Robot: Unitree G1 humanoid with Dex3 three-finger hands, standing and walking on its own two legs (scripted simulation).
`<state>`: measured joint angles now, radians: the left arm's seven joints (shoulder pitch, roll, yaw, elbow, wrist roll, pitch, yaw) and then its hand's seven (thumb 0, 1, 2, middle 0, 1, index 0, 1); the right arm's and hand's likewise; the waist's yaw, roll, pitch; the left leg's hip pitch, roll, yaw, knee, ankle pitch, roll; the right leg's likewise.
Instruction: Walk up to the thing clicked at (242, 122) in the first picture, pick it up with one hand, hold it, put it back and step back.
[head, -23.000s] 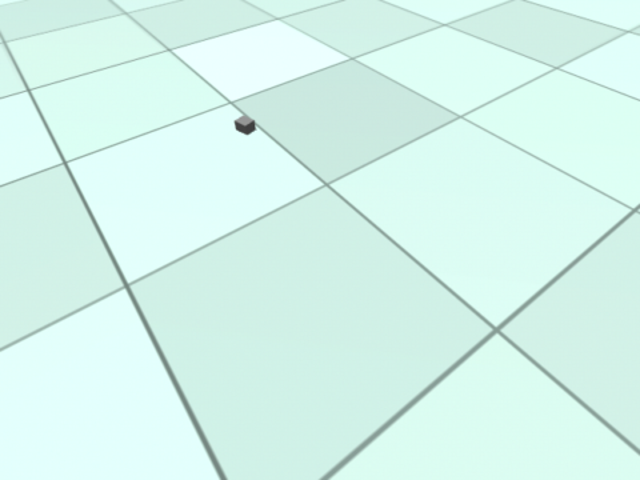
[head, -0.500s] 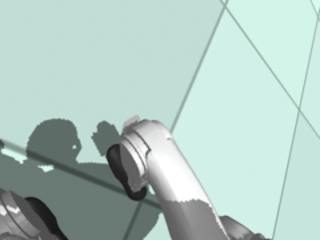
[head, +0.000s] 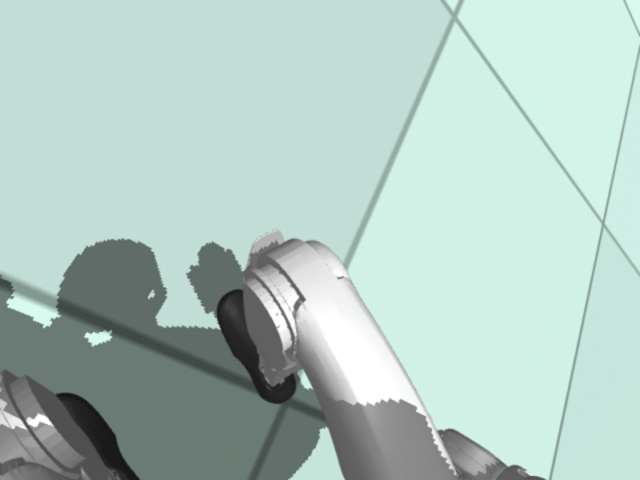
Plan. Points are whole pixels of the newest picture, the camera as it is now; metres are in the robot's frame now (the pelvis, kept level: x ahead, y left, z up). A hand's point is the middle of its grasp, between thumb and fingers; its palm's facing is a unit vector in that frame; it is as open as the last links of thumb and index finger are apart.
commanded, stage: close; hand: left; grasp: from above
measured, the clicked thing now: out of the picture +0.44 +0.38 -0.30
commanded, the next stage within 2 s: settle in 0.16 s
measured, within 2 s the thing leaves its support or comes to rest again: leaves its support in 0.62 s
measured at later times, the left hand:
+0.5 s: hand out of the picture +0.45 +0.37 -0.27, palm faces -0.15 -0.41 -0.90, open 11.3 cm
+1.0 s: hand out of the picture +0.44 +0.39 -0.20, palm faces -0.13 -0.41 -0.90, open 11.3 cm
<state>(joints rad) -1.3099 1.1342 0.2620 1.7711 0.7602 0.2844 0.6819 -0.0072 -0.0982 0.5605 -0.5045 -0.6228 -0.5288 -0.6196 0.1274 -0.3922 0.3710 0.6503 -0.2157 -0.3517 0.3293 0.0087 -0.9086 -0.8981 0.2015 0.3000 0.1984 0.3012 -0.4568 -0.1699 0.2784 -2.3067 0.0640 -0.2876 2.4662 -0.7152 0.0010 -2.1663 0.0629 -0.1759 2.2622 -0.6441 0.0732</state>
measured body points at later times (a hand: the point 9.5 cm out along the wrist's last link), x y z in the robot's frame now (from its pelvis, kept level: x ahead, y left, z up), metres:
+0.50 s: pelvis +0.00 +0.00 +0.00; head +0.31 +0.12 +0.29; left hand +0.45 +0.39 -0.22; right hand +0.02 -0.24 -0.04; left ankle +0.06 +0.13 -0.30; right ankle +0.12 -0.12 -0.30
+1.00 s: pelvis +0.00 +0.00 +0.00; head +0.28 +0.12 +0.34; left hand +0.45 +0.41 -0.15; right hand +0.02 -0.25 -0.06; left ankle +0.06 +0.13 -0.30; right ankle +0.12 -0.12 -0.30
